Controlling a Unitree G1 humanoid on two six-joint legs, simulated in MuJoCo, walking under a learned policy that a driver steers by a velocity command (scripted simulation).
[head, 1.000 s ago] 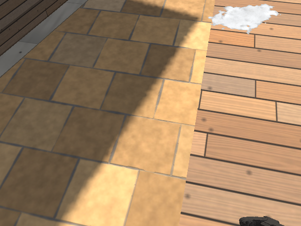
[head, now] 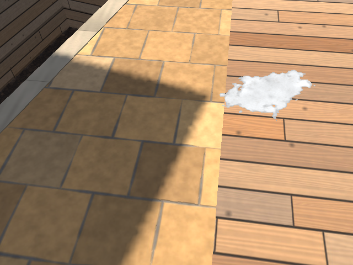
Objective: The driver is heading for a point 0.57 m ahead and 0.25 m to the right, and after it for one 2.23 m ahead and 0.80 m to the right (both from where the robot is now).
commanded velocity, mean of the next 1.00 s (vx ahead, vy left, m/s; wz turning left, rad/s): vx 0.32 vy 0.00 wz -0.56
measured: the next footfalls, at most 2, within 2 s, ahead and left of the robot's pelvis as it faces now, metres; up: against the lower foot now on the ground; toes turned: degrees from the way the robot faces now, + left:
left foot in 0.14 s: +0.25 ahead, +0.12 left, +0.00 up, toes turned -5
right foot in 0.68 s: +0.44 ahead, -0.14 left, +0.00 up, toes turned -27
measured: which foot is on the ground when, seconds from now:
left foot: up 0.00-0.12, down 0.14-0.68, up 0.70-1.00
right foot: down 0.00-0.16, up 0.18-0.66, down 0.68-1.00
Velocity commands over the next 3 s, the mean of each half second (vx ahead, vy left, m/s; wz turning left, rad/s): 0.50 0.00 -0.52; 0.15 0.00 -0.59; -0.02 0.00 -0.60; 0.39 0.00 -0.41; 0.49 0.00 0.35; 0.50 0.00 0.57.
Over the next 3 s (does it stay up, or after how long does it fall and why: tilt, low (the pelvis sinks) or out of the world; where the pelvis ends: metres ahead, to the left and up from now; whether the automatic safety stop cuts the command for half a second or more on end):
stays up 0.70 -0.61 -0.01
